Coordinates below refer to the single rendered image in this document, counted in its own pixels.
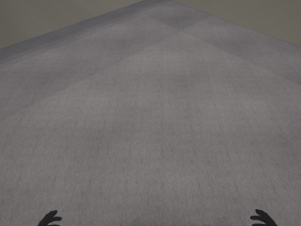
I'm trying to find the robot left hand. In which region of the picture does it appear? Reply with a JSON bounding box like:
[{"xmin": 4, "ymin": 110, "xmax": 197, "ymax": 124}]
[{"xmin": 38, "ymin": 210, "xmax": 62, "ymax": 226}]

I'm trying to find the robot right hand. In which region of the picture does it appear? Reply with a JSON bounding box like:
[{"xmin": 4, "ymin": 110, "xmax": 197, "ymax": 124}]
[{"xmin": 250, "ymin": 209, "xmax": 277, "ymax": 226}]

